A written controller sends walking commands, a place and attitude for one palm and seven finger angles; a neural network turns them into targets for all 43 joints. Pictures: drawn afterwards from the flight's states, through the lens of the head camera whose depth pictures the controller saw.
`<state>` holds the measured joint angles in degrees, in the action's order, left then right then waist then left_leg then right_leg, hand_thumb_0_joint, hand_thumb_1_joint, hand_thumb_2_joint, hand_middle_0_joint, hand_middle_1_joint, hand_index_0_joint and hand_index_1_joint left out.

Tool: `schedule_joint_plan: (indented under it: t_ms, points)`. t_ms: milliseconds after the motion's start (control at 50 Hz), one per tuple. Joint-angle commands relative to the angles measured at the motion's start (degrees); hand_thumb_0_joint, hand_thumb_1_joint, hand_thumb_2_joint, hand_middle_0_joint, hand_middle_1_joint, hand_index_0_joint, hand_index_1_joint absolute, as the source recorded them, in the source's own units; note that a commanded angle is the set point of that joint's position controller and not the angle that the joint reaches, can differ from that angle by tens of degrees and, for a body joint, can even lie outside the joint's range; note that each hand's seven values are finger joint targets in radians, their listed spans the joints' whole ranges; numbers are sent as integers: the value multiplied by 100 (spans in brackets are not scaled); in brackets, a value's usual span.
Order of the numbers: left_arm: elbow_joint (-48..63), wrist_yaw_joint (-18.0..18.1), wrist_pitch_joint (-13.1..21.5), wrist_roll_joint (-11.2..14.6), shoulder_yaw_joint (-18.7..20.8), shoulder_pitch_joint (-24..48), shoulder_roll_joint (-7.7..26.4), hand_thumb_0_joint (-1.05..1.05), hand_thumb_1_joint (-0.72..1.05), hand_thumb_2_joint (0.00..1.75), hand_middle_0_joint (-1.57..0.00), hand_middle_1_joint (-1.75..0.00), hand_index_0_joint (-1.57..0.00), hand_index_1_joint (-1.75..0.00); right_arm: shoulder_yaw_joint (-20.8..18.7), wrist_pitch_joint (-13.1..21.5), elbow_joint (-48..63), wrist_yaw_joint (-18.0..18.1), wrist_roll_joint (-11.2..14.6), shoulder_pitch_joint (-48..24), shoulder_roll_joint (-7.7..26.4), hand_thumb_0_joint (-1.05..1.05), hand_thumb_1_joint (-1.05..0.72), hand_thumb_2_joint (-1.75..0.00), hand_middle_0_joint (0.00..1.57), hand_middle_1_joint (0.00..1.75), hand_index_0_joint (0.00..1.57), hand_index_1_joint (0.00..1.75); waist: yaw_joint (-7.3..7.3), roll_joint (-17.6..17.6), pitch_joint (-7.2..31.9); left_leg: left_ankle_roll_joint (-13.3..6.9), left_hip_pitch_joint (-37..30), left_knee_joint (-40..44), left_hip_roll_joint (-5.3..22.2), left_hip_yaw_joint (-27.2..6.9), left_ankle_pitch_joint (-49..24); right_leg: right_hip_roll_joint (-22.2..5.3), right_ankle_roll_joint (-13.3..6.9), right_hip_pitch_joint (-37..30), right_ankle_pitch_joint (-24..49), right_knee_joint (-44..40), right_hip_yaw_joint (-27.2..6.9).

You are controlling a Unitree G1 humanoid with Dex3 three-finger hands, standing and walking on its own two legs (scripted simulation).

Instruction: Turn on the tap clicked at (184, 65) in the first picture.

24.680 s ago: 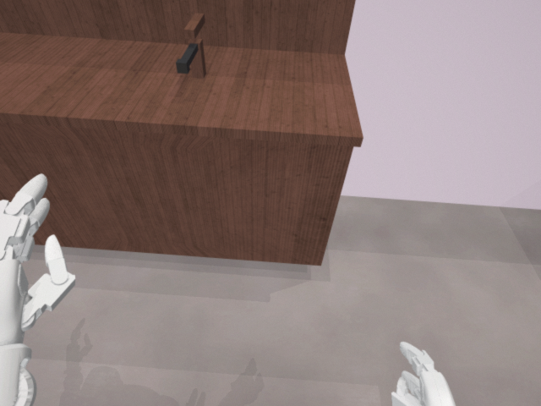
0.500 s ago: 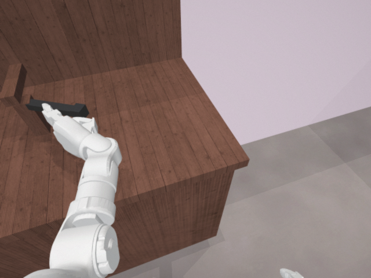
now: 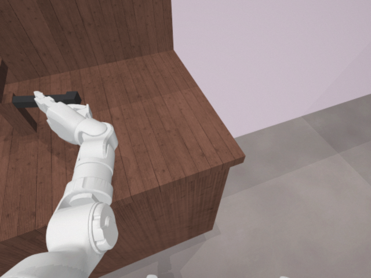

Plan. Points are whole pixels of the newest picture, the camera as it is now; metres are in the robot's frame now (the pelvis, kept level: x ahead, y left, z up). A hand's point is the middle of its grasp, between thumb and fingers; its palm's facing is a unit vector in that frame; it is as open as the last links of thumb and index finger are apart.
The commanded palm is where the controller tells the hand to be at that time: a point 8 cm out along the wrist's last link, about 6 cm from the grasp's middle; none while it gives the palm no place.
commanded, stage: push the lever round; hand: left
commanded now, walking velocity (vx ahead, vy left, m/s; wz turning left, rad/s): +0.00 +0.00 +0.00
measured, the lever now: (72, 99) +0.49 +0.25 +0.12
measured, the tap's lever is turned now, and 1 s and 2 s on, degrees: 72 81 81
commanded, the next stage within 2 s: lift the hand up off the lever in 0.08 s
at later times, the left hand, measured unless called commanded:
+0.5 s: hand (85, 102) +0.49 +0.22 +0.12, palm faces +0.81 -0.57 -0.11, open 7.8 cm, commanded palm +0.43 +0.23 +0.13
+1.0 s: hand (80, 100) +0.46 +0.21 +0.15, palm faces +0.82 -0.57 -0.08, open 7.8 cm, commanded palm +0.40 +0.22 +0.15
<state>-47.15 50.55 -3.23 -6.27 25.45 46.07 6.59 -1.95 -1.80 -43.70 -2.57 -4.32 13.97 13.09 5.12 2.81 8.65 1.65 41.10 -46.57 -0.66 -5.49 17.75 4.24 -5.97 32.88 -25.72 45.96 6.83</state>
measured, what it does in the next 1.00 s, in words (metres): stands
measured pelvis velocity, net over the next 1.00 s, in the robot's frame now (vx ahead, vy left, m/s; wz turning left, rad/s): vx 0.01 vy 0.02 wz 0.00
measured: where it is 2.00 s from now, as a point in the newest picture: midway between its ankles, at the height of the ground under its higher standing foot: outside the picture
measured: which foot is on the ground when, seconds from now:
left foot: down 0.00-1.00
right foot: down 0.00-1.00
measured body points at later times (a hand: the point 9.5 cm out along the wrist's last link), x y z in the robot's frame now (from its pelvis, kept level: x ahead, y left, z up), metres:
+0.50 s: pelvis +0.01 +0.02 +0.00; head +0.05 +0.01 +0.45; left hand +0.44 +0.24 +0.13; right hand +0.06 -0.24 -0.13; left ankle +0.05 +0.14 -0.70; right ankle -0.03 -0.05 -0.70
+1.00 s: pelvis +0.01 +0.02 +0.01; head +0.03 +0.01 +0.46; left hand +0.41 +0.24 +0.16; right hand +0.12 -0.23 -0.11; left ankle +0.05 +0.14 -0.70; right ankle -0.03 -0.05 -0.70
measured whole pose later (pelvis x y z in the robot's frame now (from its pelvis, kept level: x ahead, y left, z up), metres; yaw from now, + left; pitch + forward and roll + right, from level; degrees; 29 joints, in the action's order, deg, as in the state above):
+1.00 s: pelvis +0.01 +0.02 +0.01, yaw +0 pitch +10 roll -1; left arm -39.8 51.5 -8.9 -5.5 22.7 44.1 3.0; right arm -2.2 -1.5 -43.5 -4.0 -4.3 12.2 12.5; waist 3.6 2.9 8.3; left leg 0.7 35.3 -43.4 -1.0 -4.8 17.6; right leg 3.8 -4.7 26.3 -24.5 41.0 5.9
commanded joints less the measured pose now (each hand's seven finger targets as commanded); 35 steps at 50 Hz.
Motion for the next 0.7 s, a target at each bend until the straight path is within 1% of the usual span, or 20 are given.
schedule_joint_plan:
  t_ms: [0, 40, 100, 140, 180, 200, 240, 260, 280, 300, 380, 400, 440, 480, 500, 520, 560, 600, 640, 680]
  points:
    - [987, 31, 288, -295, -102, 2715, 1322, 0, 90, 90, -15, -15, -15, -15, -235, 162, 517, 16, -19, 119, 788, 0, -90, -90, 20, 30, 20, 30, 119, -288, 1867, -409, -1209, 80, -92, 203, -1150, -480, 627, -630, 2786, -876, -558]
    - [864, 27, 306, -280, -164, 2740, 1222, 0, 90, 90, -15, -15, -15, -15, -217, 176, 546, -9, -22, 195, 774, 0, -90, -90, 20, 30, 20, 30, 135, -409, 1825, -416, -1174, 94, -88, 213, -1113, -465, 652, -596, 2757, -891, -548]
    - [889, 46, 371, -317, -101, 2866, 1307, 0, 90, 90, -15, -15, -15, -15, -244, 181, 508, -30, -47, 268, 794, 0, -90, -90, 20, 30, 20, 30, 133, -158, 1936, -421, -1309, 81, -91, 204, -1214, -423, 601, -521, 2662, -868, -517]
    - [780, 46, 399, -292, -140, 2880, 1256, 0, 90, 90, -15, -15, -15, -15, -235, 177, 505, -54, -41, 329, 794, 0, -90, -90, 20, 30, 20, 30, 167, -219, 1945, -418, -1341, 89, -77, 206, -1227, -407, 607, -502, 2618, -883, -507]
    - [758, 52, 404, -276, -25, 2794, 1368, 0, 90, 90, -15, -15, -15, -15, -242, 166, 540, -58, -48, 367, 806, 0, -90, -90, 20, 30, 20, 30, 140, -318, 2019, -420, -1225, 81, -83, 228, -1220, -428, 640, -645, 2777, -874, -538]
    - [763, 45, 406, -307, 27, 2828, 1469, 0, 90, 90, -15, -15, -15, -15, -262, 149, 505, -54, -53, 371, 836, 0, -90, -90, 20, 30, 20, 30, 135, -207, 2030, -416, -1318, 113, -71, 195, -1284, -392, 586, -595, 2624, -853, -489]
    - [908, 47, 434, -284, -218, 2892, 1150, 0, 90, 90, -15, -15, -15, -15, -257, 168, 534, -97, -47, 383, 788, 0, -90, -90, 20, 30, 20, 30, 141, -77, 2070, -405, -1562, 137, -58, 210, -1421, -339, 558, -509, 2537, -875, -439]
    - [926, 59, 435, -289, -176, 2875, 1208, 0, 90, 90, -15, -15, -15, -15, -266, 171, 527, -100, -46, 385, 800, 0, -90, -90, 20, 30, 20, 30, 151, -28, 2092, -404, -1606, 124, -43, 210, -1426, -329, 545, -478, 2472, -894, -441]
    - [857, 54, 405, -285, -276, 2903, 1104, 0, 90, 90, -15, -15, -15, -15, -255, 173, 517, -110, -49, 376, 794, 0, -90, -90, 20, 30, 20, 30, 183, -61, 1976, -406, -1587, 129, -44, 207, -1406, -317, 544, -430, 2434, -922, -431]
    - [806, 70, 390, -289, -137, 2893, 1240, 0, 90, 90, -15, -15, -15, -15, -268, 171, 479, -113, -63, 398, 827, 0, -90, -90, 20, 30, 20, 30, 165, -59, 1929, -407, -1599, 160, -43, 168, -1392, -302, 523, -398, 2323, -922, -396]
    - [994, 85, 362, -239, -79, 2812, 1303, 0, 90, 90, -15, -15, -15, -15, -253, 180, 549, -117, -53, 378, 819, 0, -90, -90, 20, 30, 20, 30, 107, -219, 2013, -409, -1546, 217, -49, 225, -1440, -321, 561, -692, 2595, -962, -435]
    - [980, 80, 339, -257, -2, 2808, 1406, 0, 90, 90, -15, -15, -15, -15, -269, 166, 508, -110, -54, 373, 840, 0, -90, -90, 20, 30, 20, 30, 90, -88, 1943, -400, -1590, 240, -44, 195, -1479, -308, 526, -642, 2501, -950, -404]
    - [1060, 68, 313, -261, -187, 2848, 1191, 0, 90, 90, -15, -15, -15, -15, -255, 173, 527, -135, -44, 355, 808, 0, -90, -90, 20, 30, 20, 30, 121, -62, 1892, -396, -1726, 255, -28, 189, -1559, -283, 510, -561, 2452, -970, -380]
    - [1038, 83, 270, -269, -126, 2828, 1254, 0, 90, 90, -15, -15, -15, -15, -249, 177, 524, -136, -61, 362, 818, 0, -90, -90, 20, 30, 20, 30, 119, -159, 1916, -398, -1735, 258, -20, 210, -1576, -284, 523, -597, 2504, -992, -374]
    - [1157, 85, 267, -291, -8, 2778, 1404, 0, 90, 90, -15, -15, -15, -15, -278, 166, 512, -124, -67, 347, 848, 0, -90, -90, 20, 30, 20, 30, 76, -54, 1975, -389, -1843, 272, -12, 173, -1692, -274, 491, -623, 2504, -975, -360]
    - [1315, 72, 269, -267, -195, 2797, 1186, 0, 90, 90, -15, -15, -15, -15, -264, 170, 560, -143, -45, 319, 804, 0, -90, -90, 20, 30, 20, 30, 69, -33, 2042, -378, -1900, 289, -17, 184, -1751, -267, 490, -643, 2538, -963, -357]
    - [1348, 64, 246, -277, -354, 2842, 1008, 0, 90, 90, -15, -15, -15, -15, -268, 195, 542, -158, -47, 288, 791, 0, -90, -90, 20, 30, 20, 30, 116, -74, 1981, -363, -1991, 272, 6, 165, -1793, -251, 483, -563, 2514, -979, -326]
    - [1468, 72, 217, -299, -375, 2773, 963, 0, 90, 90, -15, -15, -15, -15, -291, 212, 502, -173, -58, 287, 813, 0, -90, -90, 20, 30, 20, 30, 86, 101, 2025, -315, -2255, 293, 39, 81, -1999, -219, 442, -448, 2438, -957, -269]
    - [1628, 57, 176, -219, -555, 2620, 687, 0, 90, 90, -15, -15, -15, -15, -289, 231, 550, -200, -37, 221, 779, 0, -90, -90, 20, 30, 20, 30, 45, 103, 2072, -277, -2402, 309, 49, 79, -2100, -194, 426, -456, 2415, -977, -251]
    - [1681, 57, 89, -182, -621, 2628, 617, 0, 90, 90, -15, -15, -15, -15, -280, 231, 543, -197, -25, 159, 777, 0, -90, -90, 20, 30, 20, 30, 51, 49, 2004, -274, -2370, 329, 34, 104, -2083, -210, 425, -548, 2486, -1022, -257]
